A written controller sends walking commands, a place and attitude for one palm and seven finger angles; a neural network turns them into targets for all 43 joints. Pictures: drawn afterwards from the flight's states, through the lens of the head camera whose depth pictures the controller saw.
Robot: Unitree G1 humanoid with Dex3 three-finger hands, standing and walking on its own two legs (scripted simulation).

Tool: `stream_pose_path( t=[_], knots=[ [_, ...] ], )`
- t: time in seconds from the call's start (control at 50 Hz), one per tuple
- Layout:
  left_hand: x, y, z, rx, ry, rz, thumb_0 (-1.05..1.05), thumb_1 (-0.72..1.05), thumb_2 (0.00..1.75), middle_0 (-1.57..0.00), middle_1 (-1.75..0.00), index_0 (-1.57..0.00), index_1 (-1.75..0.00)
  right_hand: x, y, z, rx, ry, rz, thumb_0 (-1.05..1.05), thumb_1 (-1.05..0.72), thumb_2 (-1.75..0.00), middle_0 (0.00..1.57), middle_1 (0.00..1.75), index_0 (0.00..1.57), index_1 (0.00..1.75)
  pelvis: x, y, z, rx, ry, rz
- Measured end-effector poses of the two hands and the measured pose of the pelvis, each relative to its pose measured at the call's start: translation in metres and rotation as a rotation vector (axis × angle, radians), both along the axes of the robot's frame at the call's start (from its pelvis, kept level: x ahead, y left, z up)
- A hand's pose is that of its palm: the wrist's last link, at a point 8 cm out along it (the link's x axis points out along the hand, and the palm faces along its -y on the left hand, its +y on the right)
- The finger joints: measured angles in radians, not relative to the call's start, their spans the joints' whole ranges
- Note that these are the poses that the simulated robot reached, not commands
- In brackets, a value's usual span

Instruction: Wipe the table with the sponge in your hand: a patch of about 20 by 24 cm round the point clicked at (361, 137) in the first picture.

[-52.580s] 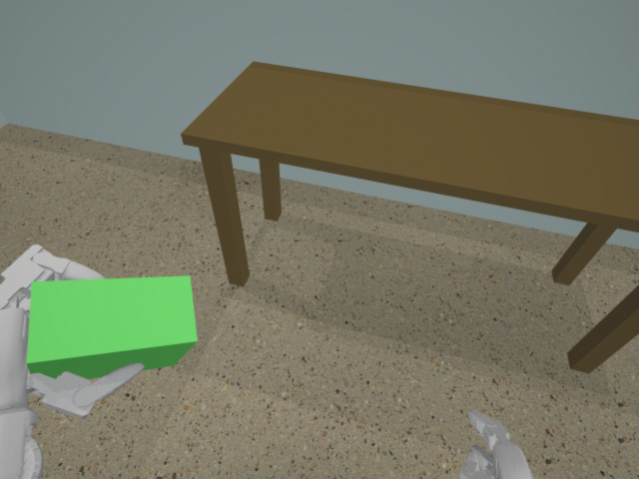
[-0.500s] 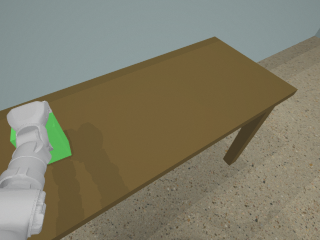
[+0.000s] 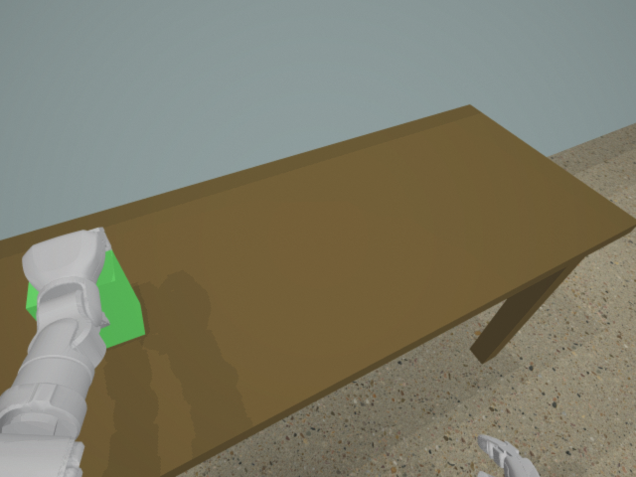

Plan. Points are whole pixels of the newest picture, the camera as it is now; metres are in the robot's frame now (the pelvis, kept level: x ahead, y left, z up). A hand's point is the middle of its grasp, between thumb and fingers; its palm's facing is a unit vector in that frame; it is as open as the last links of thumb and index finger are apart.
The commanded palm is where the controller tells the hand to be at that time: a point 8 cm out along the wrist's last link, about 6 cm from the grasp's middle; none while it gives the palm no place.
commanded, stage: wipe back along the first lane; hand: left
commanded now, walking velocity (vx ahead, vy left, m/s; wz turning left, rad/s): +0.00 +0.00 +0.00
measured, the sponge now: (97, 314) +0.33 +0.35 -0.03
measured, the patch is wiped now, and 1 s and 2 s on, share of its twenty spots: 1.00 1.00 1.00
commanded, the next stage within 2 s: none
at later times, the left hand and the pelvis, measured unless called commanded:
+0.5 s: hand (86, 305) +0.31 +0.34 +0.02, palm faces -0.04 -0.03 -1.00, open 10.7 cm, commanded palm +0.27 +0.31 +0.05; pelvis +0.00 +0.00 +0.00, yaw +0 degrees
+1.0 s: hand (90, 349) +0.26 +0.30 +0.02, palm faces -0.01 -0.05 -1.00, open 10.7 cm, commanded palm +0.21 +0.28 +0.06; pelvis +0.00 -0.01 +0.00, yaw +0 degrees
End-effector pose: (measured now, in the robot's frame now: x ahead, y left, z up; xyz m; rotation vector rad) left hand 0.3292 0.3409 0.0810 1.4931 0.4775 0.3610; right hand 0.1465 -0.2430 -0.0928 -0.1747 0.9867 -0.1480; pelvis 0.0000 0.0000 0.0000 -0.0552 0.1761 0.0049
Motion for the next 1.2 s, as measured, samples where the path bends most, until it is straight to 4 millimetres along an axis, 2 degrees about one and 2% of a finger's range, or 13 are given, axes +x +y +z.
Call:
stream_pose_path(
  t=[0.08,0.3,0.48,0.68,0.92,1.2],
  knots=[
    [-0.005,0.002,0.0,0.004,0.002,-0.007,0.01,-0.55,1.03,-0.66,-1.33,-0.68,-1.34,0.004,0.0,-0.001,-0.006,0.007,0.01,0.01,-0.9,-0.9,0.2,0.3,0.21,0.3,0.002,0.001,0.0,-0.003,0.0,0.011],
    [-0.022,-0.008,-0.004,0.029,-0.021,-0.007,0.0,-0.51,1.01,-0.62,-1.36,-0.64,-1.37,0.004,0.004,-0.006,0.008,0.022,0.013,0.01,-0.9,-0.9,0.2,0.3,0.2,0.3,0.003,0.002,0.0,-0.001,-0.014,0.011],
    [-0.029,-0.013,-0.004,0.026,-0.017,0.01,0.0,-0.49,1.01,-0.6,-1.37,-0.63,-1.39,0.01,0.004,-0.003,0.02,-0.011,0.015,0.01,-0.9,-0.9,0.2,0.3,0.2,0.3,0.003,0.0,0.001,0.003,-0.026,0.003],
    [-0.057,-0.027,-0.004,0.013,-0.047,0.003,0.0,-0.48,1.0,-0.59,-1.38,-0.61,-1.39,0.027,0.004,0.005,0.031,-0.075,0.037,0.02,-0.9,-0.9,0.2,0.3,0.2,0.3,0.004,-0.002,0.002,0.007,-0.054,0.003],
    [-0.082,-0.041,-0.003,0.008,-0.054,0.007,0.0,-0.48,1.01,-0.58,-1.38,-0.61,-1.39,0.053,0.012,0.019,0.053,-0.166,0.073,0.02,-0.9,-0.9,0.2,0.3,0.2,0.3,0.002,-0.008,0.004,0.014,-0.086,-0.002],
    [-0.107,-0.054,-0.003,-0.006,-0.059,0.01,0.0,-0.49,1.01,-0.59,-1.38,-0.63,-1.36,0.056,0.007,0.024,0.055,-0.194,0.075,0.02,-0.9,-0.9,0.2,0.3,0.2,0.3,0.0,-0.013,0.006,0.02,-0.118,-0.009]
  ],
)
